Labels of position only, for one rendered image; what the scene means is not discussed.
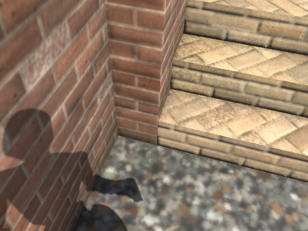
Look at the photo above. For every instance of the stairs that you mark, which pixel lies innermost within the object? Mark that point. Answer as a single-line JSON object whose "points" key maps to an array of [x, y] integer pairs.
{"points": [[239, 85]]}

